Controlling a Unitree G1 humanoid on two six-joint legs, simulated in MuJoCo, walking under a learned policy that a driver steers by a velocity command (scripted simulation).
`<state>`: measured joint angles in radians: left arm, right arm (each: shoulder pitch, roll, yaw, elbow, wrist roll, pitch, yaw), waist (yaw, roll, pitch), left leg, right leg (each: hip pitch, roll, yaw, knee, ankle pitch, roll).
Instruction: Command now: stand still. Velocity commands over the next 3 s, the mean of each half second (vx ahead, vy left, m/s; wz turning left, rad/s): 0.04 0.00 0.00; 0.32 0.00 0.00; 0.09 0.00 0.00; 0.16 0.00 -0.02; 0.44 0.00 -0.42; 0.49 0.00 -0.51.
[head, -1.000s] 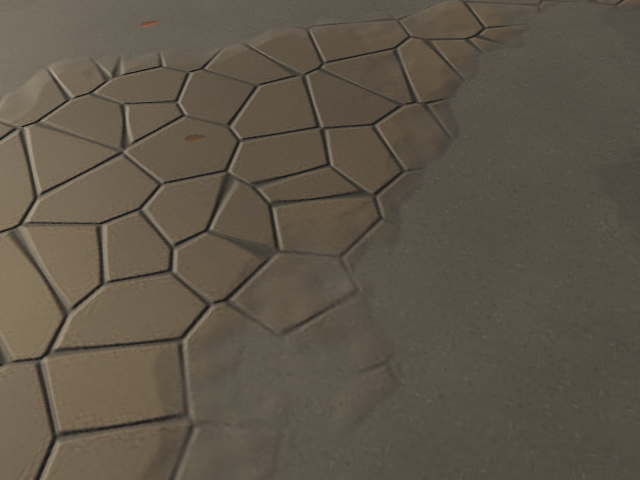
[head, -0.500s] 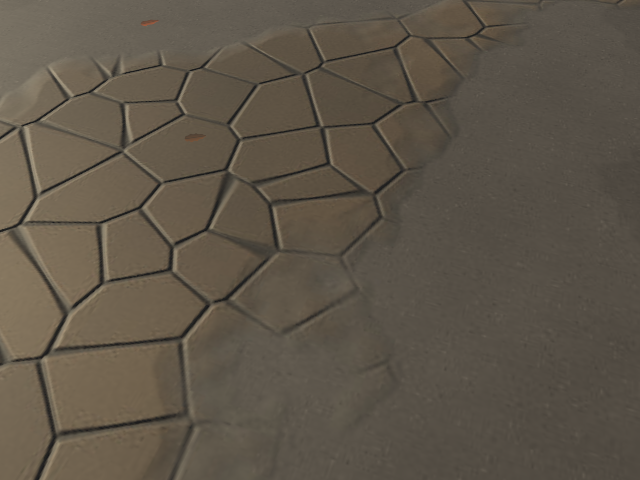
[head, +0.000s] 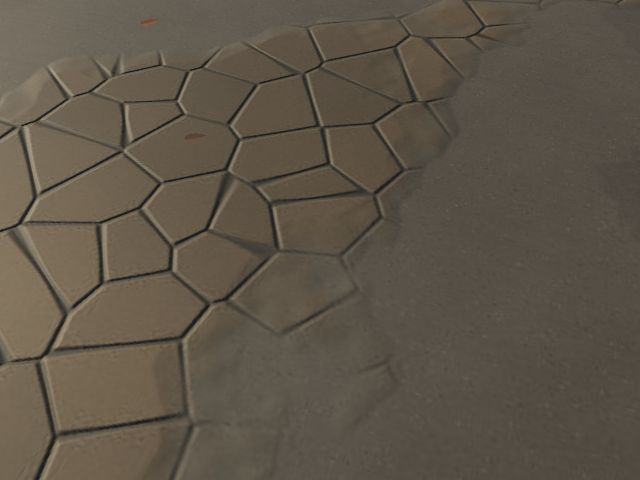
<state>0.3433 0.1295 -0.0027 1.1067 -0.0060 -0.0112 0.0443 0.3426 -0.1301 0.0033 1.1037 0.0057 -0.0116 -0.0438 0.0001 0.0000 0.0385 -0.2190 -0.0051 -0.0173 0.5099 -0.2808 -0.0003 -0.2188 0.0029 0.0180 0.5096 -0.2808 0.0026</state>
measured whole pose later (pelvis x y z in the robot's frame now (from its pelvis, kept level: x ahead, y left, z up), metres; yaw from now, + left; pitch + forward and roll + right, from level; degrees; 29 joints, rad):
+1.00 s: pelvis +0.18 -0.03 +0.00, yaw -1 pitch +2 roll +0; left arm 0.53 0.14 -0.02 1.06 0.00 -0.08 0.02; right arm 0.04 -0.23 -0.03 0.84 0.03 -0.10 0.02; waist 0.07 0.03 0.02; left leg -0.68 0.02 0.05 0.72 -0.01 0.04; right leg 0.10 0.05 0.00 0.21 -0.35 -0.05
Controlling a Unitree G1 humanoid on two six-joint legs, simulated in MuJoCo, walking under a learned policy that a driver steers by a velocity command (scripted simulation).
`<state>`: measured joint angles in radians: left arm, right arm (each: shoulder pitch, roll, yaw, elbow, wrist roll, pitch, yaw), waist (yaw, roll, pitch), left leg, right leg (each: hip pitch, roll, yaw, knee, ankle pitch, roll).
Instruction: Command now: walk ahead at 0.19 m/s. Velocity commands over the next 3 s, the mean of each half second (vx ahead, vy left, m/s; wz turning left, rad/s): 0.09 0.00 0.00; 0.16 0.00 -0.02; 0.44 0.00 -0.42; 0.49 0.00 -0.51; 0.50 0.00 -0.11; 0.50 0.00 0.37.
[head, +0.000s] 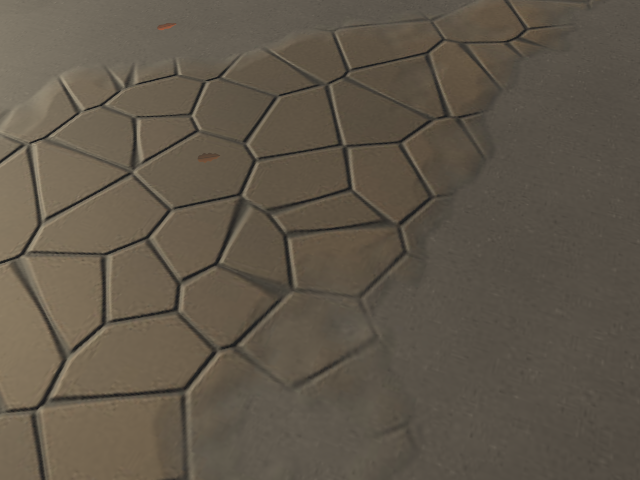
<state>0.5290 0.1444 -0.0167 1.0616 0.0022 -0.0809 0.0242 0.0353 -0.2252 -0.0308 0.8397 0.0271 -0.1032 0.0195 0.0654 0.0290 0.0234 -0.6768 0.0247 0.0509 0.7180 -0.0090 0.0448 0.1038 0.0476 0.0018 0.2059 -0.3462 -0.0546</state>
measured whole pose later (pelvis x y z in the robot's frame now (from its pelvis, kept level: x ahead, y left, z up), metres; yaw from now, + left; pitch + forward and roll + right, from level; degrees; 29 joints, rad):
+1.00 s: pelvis +0.23 +0.02 -0.01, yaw -1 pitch +1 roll +0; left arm 0.41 0.21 0.06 1.06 -0.03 -0.07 0.02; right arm 0.20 -0.22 -0.06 1.02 0.02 -0.11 0.01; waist 0.00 -0.04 0.00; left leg -0.31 -0.01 0.08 0.59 -0.28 0.07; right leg -0.21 -0.03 0.04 0.74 -0.43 0.00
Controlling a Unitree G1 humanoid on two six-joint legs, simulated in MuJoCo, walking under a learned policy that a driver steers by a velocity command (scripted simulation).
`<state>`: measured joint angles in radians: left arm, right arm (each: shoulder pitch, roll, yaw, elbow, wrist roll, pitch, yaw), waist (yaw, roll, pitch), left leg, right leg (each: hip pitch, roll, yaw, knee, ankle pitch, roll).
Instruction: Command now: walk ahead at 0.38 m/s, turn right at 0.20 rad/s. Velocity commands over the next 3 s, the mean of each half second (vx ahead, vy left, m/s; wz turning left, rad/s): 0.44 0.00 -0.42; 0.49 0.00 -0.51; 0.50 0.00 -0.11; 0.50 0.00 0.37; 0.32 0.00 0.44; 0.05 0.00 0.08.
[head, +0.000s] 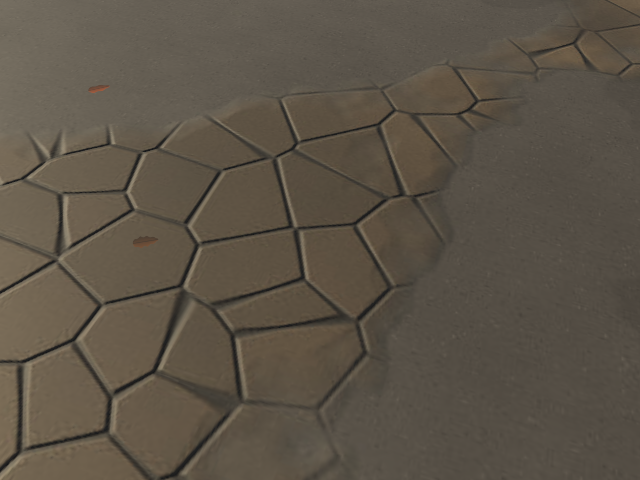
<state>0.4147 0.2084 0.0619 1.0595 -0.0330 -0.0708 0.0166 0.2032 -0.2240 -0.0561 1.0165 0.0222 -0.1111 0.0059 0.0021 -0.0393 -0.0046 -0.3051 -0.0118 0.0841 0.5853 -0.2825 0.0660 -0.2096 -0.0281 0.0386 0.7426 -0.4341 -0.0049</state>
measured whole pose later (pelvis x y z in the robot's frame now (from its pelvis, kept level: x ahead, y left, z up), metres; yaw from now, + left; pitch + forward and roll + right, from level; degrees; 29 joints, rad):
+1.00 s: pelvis +0.53 -0.09 -0.01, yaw -30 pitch +3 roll +1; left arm 0.37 0.28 0.07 0.82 -0.02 -0.06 0.01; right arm 0.05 -0.25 -0.04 0.74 -0.01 -0.15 0.02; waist 0.06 -0.02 0.00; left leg -0.46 -0.03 0.00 0.52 -0.12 0.03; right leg -0.18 0.10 0.20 0.78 -0.47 -0.06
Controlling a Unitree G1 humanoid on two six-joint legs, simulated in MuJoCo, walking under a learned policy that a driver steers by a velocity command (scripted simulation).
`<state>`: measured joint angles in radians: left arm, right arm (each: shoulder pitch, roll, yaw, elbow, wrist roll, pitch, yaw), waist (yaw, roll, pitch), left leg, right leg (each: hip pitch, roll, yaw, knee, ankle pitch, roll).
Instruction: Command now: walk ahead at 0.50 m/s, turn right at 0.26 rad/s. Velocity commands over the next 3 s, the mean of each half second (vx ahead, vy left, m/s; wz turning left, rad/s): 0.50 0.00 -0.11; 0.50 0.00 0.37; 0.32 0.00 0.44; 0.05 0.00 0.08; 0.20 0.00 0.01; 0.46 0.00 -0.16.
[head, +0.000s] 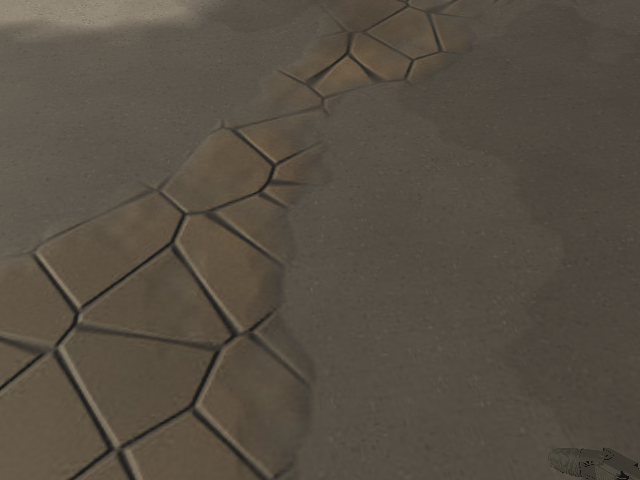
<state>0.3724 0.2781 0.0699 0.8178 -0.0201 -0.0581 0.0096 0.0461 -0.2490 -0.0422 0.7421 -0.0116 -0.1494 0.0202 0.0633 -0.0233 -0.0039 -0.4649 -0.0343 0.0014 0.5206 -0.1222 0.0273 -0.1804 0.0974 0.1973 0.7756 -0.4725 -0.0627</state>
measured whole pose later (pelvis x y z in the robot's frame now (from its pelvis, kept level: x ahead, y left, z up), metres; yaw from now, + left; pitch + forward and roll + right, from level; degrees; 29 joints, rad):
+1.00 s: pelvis +0.53 -0.01 +0.00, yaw +12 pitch +2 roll -2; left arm 0.34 0.28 0.07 0.87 -0.01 -0.05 0.02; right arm 0.08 -0.25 -0.05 0.68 0.02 -0.04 0.07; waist 0.06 0.02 0.02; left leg -0.56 0.03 0.06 0.62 -0.12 0.11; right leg 0.10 -0.04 -0.27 0.37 -0.46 0.03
